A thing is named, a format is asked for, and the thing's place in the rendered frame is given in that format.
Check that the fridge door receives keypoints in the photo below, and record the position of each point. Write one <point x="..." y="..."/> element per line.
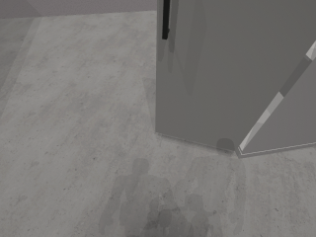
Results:
<point x="223" y="63"/>

